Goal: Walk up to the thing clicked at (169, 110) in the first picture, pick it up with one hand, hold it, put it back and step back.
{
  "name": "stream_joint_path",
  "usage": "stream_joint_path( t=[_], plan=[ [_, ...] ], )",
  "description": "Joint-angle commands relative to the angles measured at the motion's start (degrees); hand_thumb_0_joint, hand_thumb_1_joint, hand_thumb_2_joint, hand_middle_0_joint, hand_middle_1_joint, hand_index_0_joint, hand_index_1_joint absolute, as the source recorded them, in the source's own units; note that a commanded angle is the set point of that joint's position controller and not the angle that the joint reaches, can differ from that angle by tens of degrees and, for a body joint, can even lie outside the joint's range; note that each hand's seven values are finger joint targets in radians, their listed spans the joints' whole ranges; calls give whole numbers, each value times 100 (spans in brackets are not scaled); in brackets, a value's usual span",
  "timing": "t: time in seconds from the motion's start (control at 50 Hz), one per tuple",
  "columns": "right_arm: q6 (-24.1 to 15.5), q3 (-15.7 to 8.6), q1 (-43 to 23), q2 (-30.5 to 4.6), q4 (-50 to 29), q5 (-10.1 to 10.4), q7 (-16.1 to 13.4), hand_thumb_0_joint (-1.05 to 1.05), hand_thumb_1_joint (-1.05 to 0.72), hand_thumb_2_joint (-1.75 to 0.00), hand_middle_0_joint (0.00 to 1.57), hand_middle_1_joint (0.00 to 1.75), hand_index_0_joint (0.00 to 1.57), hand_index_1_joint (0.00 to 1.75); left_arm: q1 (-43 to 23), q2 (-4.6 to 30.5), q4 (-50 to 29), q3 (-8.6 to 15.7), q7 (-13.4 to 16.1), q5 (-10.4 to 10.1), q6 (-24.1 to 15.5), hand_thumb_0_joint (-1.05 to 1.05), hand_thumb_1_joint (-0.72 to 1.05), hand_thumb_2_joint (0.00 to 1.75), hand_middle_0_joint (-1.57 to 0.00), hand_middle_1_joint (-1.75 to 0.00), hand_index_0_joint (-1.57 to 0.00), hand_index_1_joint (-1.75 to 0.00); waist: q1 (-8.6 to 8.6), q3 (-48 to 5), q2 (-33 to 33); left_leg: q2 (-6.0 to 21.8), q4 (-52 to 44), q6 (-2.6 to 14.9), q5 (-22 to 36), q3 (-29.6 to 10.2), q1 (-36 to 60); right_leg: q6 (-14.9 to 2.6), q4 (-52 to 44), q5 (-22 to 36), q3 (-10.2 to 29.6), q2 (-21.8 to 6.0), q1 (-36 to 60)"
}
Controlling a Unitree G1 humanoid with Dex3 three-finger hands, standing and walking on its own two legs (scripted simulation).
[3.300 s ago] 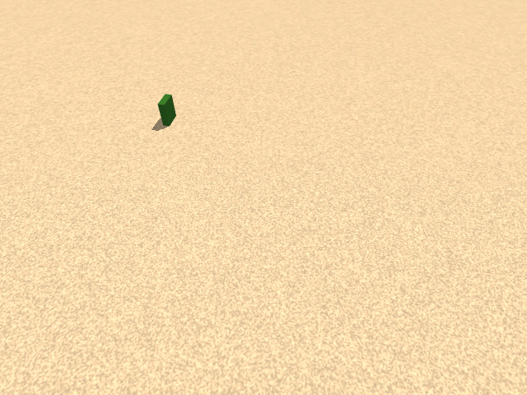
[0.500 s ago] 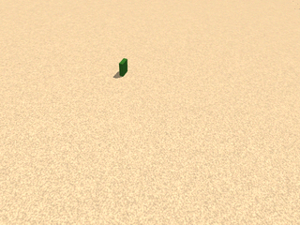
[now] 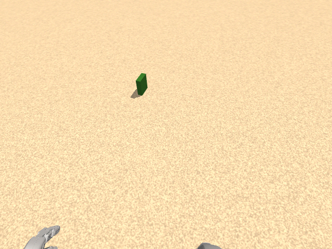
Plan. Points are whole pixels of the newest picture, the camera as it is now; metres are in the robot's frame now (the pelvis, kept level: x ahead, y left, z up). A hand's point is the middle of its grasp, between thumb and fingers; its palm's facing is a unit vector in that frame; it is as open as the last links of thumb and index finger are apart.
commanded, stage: walk up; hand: left
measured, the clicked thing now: (141, 84) +1.54 +0.20 -0.67
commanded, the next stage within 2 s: none
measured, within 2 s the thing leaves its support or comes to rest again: neither
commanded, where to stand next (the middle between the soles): +1.21 +0.00 m, yaw +2 degrees
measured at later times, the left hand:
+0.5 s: hand (63, 206) +0.29 +0.32 -0.15, palm faces +0.01 -0.94 -0.35, open 7.3 cm
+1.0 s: hand (102, 113) +0.62 +0.24 -0.09, palm faces +0.00 -0.91 -0.41, open 7.3 cm
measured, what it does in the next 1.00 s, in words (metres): walks ahead: left foot, then right foot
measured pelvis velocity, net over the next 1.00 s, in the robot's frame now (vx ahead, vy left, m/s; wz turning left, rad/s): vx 0.53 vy -0.03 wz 0.02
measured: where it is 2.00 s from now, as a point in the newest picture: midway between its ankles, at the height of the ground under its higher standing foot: (168, 138)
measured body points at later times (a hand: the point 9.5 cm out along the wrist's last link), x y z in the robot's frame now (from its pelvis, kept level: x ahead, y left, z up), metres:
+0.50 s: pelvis +0.29 +0.03 +0.01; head +0.30 +0.06 +0.46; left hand +0.29 +0.36 -0.12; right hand +0.43 -0.29 -0.07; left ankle +0.36 +0.14 -0.71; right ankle +0.19 -0.12 -0.64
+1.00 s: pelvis +0.53 -0.03 +0.02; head +0.54 -0.06 +0.47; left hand +0.62 +0.29 -0.07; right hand +0.59 -0.36 -0.11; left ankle +0.49 +0.12 -0.64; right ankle +0.58 -0.13 -0.71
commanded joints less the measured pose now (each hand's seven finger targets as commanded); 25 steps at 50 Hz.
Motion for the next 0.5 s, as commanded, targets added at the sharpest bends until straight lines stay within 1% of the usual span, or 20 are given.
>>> stream_joint_path(
  t=[0.0, 0.02, 0.04, 0.06, 0.08, 0.12, 0.16, 0.18, 0.2, 0.24, 0.3, 0.32, 0.34, 0.36, 0.38, 0.4, 0.42, 0.44, 0.46, 0.48],
  plan=[
    [-252, -255, -386, -1408, -641, 115, -121, 0, -90, -90, 20, 30, 20, 30, 1103, 1981, -276, 507, 201, -152, -155, 0, 90, 90, -20, -30, -20, -30, 832, -638, -697, -46, 3049, 244, 742, -730, -3656, -1321, -2278, -2614, 3480, -2186, 2973],
    [-266, -246, -523, -1356, -608, 126, -62, 0, -90, -90, 20, 30, 20, 30, 863, 1776, -342, 428, 212, -122, -166, 0, 90, 90, -20, -30, -20, -30, 682, -332, -735, 75, 2768, 262, 1094, -583, -3527, -1252, -2321, -2207, 2771, -1833, 2398],
    [-241, -228, -381, -1278, -526, 96, -32, 0, -90, -90, 20, 30, 20, 30, 681, 1615, -371, 356, 219, -107, -183, 0, 90, 90, -20, -30, -20, -30, 465, -142, -816, 233, 2243, 203, 1238, -573, -3243, -1035, -2375, -2032, 2228, -1581, 1875],
    [-197, -237, -155, -1228, -423, 69, 18, 0, -90, -90, 20, 30, 20, 30, 554, 1492, -399, 325, 210, -109, -206, 0, 90, 90, -20, -30, -20, -30, 311, -45, -941, 284, 1900, 141, 1291, -530, -3044, -971, -2453, -1807, 1793, -1442, 1571],
    [-145, -275, -52, -1208, -347, 13, 72, 0, -90, -90, 20, 30, 20, 30, 499, 1440, -442, 295, 205, -109, -233, 0, 90, 90, -20, -30, -20, -30, 243, 34, -939, 294, 1727, 74, 1421, -424, -2864, -956, -2506, -1649, 1453, -1316, 1232],
    [-105, -305, -241, -1156, -437, -2, 171, 0, -90, -90, 20, 30, 20, 30, 517, 1469, -585, 298, 195, -76, -291, 0, 90, 90, -20, -30, -20, -30, 248, 50, -971, 356, 1034, -82, 1460, -214, -2915, -1106, -2635, -1604, 1183, -1384, 1165],
    [-93, -301, -750, -1120, -602, -46, 239, 0, -90, -90, 20, 30, 20, 30, 597, 1555, -622, 331, 178, -52, -309, 0, 90, 90, -20, -30, -20, -30, 355, 110, -915, 397, 307, -196, 1520, -19, -3054, -1157, -2678, -1646, 996, -1324, 1179],
    [-96, -290, -906, -1064, -667, -67, 256, 0, -90, -90, 20, 30, 20, 30, 654, 1573, -640, 336, 165, -40, -315, 0, 90, 90, -20, -30, -20, -30, 398, 87, -886, 371, -11, -232, 1758, 68, -3020, -1095, -2617, -1500, 875, -1252, 1288],
    [-114, -272, -1113, -988, -741, -70, 278, 0, -90, -90, 20, 30, 20, 30, 706, 1578, -680, 339, 151, -11, -323, 0, 90, 90, -20, -30, -20, -30, 455, 38, -857, 387, -408, -206, 2039, 84, -2868, -1045, -2545, -1272, 820, -1251, 1359],
    [-140, -288, -1340, -953, -780, -54, 300, 0, -90, -90, 20, 30, 20, 30, 775, 1605, -675, 335, 122, -2, -305, 0, 90, 90, -20, -30, -20, -30, 491, -44, -752, 262, -919, -157, 2466, 261, -2469, -899, -2363, -937, 561, -1139, 1447],
    [-167, -326, -1412, -992, -749, -36, 280, 0, -90, -90, 20, 30, 20, 30, 941, 1641, -625, 308, 126, -33, -211, 0, 90, 90, -20, -30, -20, -30, 466, -96, -617, 60, -1152, -85, 2395, 527, -1827, -851, -1879, -605, 426, -1133, 1400],
    [-174, -349, -1216, -1037, -703, -60, 252, 0, -90, -90, 20, 30, 20, 30, 896, 1670, -633, 281, 144, -48, -186, 0, 90, 90, -20, -30, -20, -30, 282, -129, -588, -19, -1284, -31, 2253, 586, -1367, -807, -1451, -261, 344, -1126, 1218],
    [-186, -417, -642, -1231, -545, -102, 200, 0, -90, -90, 20, 30, 20, 30, 956, 1535, -653, 216, 170, -45, -168, 0, 90, 90, -20, -30, -20, -30, 13, -452, -158, -139, -1308, 106, 2041, 558, -618, -674, -553, 550, 153, -933, 1106],
    [-216, -515, 101, -1499, -341, -178, 122, 0, -90, -90, 20, 30, 20, 30, 1151, 1258, -651, 88, 205, -69, -142, 0, 90, 90, -20, -30, -20, -30, -325, -838, 527, -2, -1500, 337, 1317, 204, 304, -526, 1002, 691, -130, -582, 563],
    [-238, -671, 586, -2070, -367, -255, 25, 0, -90, -90, 20, 30, 20, 30, 1458, 759, -766, -50, 229, -143, -120, 0, 90, 90, -20, -30, -20, -30, -442, -1338, 1884, 1528, -2043, 791, 483, -2216, 1321, -195, 2814, -1299, -117, 54, -711],
    [-241, -731, 356, -2304, -589, -37, 10, 0, -90, -90, 20, 30, 20, 30, 1528, 1312, -692, 67, 305, -209, -80, 0, 90, 90, -20, -30, -20, -30, -435, -1418, 1123, 2296, -2962, 1440, -172, -4124, 1328, -163, 3341, -2281, 585, 465, -1388],
    [-212, -715, 92, -2177, -597, 131, -10, 0, -90, -90, 20, 30, 20, 30, 1195, 1629, -616, 59, 339, -133, -91, 0, 90, 90, -20, -30, -20, -30, -380, -1056, 311, 2222, -2919, 1423, 154, -3589, 850, -171, 3627, -1918, 1094, 87, -1427],
    [-219, -569, -274, -1921, -700, 163, -44, 0, -90, -90, 20, 30, 20, 30, 1242, 1533, -537, 36, 321, -152, -101, 0, 90, 90, -20, -30, -20, -30, -131, -593, 124, 1905, -2827, 1174, 815, -2524, 300, -141, 3534, -1524, 1203, -108, -1319],
    [-232, -467, -475, -1698, -737, 141, -61, 0, -90, -90, 20, 30, 20, 30, 1427, 1412, -434, 60, 295, -182, -117, 0, 90, 90, -20, -30, -20, -30, 44, -407, 247, 1622, -2753, 983, 1553, -1854, -19, -102, 3204, -1265, 1186, -229, -1117],
    [-258, -406, -578, -1561, -767, 148, -55, 0, -90, -90, 20, 30, 20, 30, 1507, 1395, -319, 90, 265, -193, -94, 0, 90, 90, -20, -30, -20, -30, 146, -250, 479, 1495, -2808, 1007, 1946, -1362, -427, -82, 3006, -1282, 1024, -356, -927]
  ],
)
